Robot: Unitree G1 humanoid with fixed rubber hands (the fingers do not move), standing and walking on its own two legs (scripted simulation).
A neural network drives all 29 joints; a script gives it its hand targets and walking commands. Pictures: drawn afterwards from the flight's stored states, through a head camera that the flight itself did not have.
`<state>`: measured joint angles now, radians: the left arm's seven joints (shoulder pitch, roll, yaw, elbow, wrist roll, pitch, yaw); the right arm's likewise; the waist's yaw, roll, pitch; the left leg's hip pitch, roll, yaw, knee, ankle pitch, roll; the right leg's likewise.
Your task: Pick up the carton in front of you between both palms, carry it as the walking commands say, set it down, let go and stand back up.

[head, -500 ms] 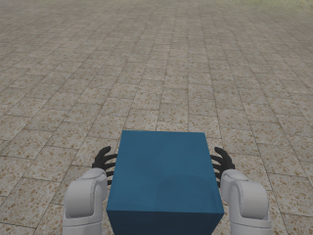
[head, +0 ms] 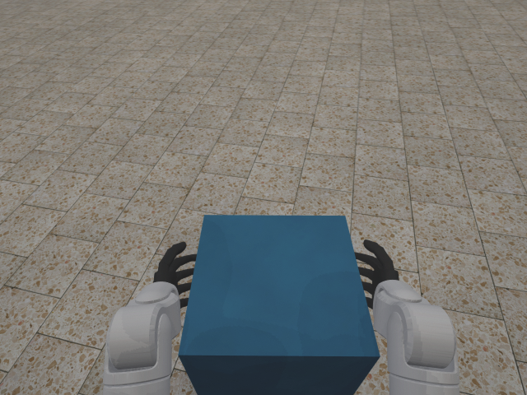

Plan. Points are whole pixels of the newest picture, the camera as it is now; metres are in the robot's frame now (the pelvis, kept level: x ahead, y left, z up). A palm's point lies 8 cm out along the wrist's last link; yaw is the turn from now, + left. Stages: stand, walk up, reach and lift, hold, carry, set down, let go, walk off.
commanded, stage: carry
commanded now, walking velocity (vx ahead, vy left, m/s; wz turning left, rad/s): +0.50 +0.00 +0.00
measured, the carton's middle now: (273, 318) +0.26 +0.01 -0.01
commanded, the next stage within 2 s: none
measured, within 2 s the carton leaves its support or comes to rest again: neither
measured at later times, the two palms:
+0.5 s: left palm (192, 142) +0.60 +0.18 +0.07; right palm (336, 146) +0.57 -0.12 +0.08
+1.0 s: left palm (224, 79) +0.89 +0.15 +0.07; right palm (333, 79) +0.89 -0.15 +0.06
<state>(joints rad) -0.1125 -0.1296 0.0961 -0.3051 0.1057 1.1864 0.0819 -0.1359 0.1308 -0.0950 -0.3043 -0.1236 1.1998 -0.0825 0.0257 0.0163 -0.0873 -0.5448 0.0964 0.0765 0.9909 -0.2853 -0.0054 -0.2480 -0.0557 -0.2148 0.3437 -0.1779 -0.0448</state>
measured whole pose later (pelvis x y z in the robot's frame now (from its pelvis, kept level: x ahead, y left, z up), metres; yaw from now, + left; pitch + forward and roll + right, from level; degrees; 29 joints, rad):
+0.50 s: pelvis +0.32 +0.05 +0.00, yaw -4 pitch +5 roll -1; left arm -0.13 -0.13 0.08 -0.35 0.12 1.21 0.08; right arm -0.13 0.13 -0.11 -0.34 -0.10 1.19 -0.08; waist -0.03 -0.01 -0.08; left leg -0.19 0.03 0.22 0.30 -0.19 0.06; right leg -0.57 -0.10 -0.10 0.89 -0.25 0.01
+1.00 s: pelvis +0.62 +0.00 +0.00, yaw -1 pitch +4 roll +1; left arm -0.14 -0.13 0.10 -0.38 0.10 1.16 0.08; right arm -0.16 0.13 -0.09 -0.38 -0.12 1.18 -0.08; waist 0.01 0.03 0.01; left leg -0.47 0.06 0.10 0.65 -0.28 -0.03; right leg -0.24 -0.05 -0.22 0.33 -0.16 -0.05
